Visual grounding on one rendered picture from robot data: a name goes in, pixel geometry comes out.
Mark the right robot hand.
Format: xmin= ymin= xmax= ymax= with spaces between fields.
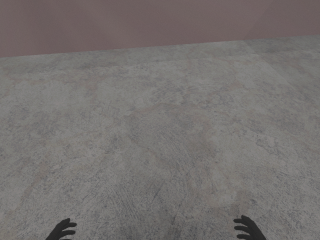
xmin=233 ymin=215 xmax=267 ymax=240

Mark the left robot hand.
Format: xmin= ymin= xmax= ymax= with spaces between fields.
xmin=46 ymin=218 xmax=77 ymax=240

